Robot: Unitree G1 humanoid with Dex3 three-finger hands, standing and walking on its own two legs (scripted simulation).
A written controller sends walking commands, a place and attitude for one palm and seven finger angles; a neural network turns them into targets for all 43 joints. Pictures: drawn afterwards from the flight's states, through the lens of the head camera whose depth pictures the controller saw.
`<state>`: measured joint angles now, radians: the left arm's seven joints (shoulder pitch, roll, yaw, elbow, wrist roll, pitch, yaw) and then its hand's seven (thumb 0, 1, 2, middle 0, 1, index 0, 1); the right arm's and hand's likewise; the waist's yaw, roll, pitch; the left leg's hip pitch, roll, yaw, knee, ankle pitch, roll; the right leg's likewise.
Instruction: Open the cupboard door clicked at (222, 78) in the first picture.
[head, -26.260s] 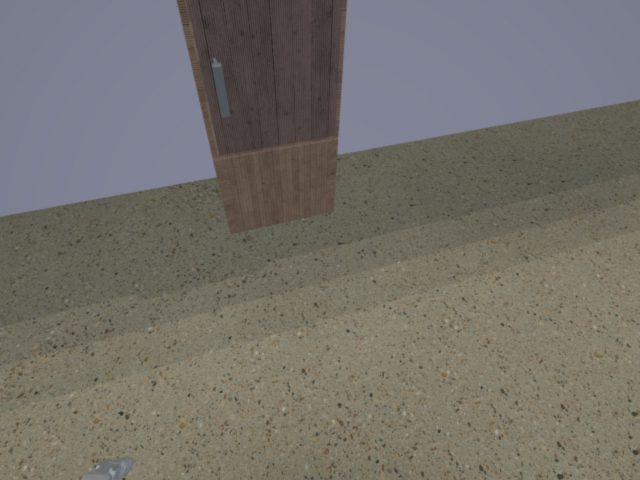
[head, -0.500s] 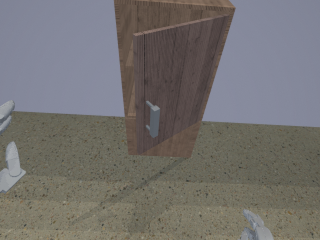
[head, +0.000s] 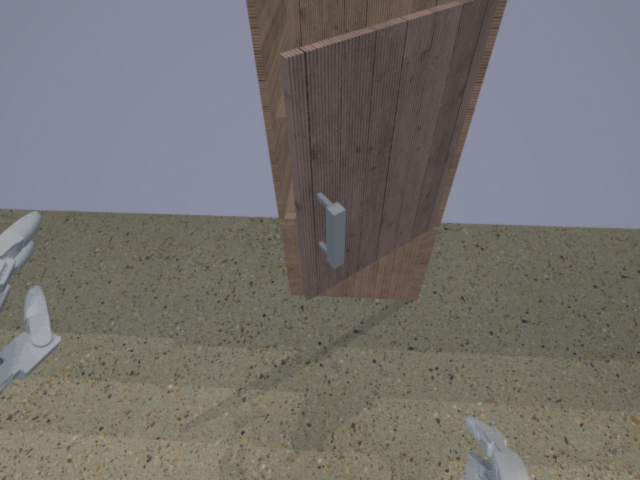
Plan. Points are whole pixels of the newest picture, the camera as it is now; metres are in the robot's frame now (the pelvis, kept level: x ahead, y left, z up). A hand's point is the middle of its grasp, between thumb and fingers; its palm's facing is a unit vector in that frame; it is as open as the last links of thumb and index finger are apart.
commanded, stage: let the arm hang, fingers relaxed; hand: left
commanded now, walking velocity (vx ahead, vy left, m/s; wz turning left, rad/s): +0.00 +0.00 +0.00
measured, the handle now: (328, 230) +0.58 +0.02 -0.08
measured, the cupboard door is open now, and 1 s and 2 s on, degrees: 38 38 38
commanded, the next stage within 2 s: look to check the result in 1.06 s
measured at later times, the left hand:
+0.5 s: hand out of the picture -0.01 +0.21 -0.16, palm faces +0.07 -0.97 -0.24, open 7.1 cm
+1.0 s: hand out of the picture -0.04 +0.20 -0.16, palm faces +0.05 -0.99 -0.16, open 7.3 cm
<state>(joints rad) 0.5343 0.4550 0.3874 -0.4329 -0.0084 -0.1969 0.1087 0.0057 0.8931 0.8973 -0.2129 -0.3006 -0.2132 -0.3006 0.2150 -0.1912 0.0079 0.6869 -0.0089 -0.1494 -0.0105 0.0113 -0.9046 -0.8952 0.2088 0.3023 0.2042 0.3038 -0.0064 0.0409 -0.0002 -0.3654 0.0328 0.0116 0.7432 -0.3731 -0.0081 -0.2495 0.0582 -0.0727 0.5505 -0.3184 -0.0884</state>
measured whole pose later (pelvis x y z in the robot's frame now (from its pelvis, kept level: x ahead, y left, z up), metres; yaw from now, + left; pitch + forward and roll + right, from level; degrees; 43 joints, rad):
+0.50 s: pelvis -0.02 +0.01 +0.01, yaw +2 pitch -3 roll +0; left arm 0.26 0.20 0.03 1.03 0.01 0.03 0.02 -0.02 0.95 0.90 -0.21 -0.30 -0.20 -0.30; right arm 0.25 -0.19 0.00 1.04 -0.03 0.03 -0.03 0.01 -0.91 -0.90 0.20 0.30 0.20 0.30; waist -0.01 0.02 0.08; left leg -0.19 0.03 0.02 0.47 -0.24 -0.01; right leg -0.15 0.03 -0.11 0.43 -0.24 -0.06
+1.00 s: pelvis -0.04 +0.04 +0.01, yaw +1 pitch -2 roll +0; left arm 0.27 0.13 0.01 1.15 0.01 0.01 0.02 0.00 0.92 0.90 -0.20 -0.30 -0.20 -0.30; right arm 0.32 -0.14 0.01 1.15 -0.03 0.01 -0.03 0.00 -0.91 -0.90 0.20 0.30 0.20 0.30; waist -0.01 0.00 0.06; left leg -0.18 -0.01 0.05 0.41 -0.18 0.02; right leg -0.17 0.00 -0.07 0.41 -0.20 -0.03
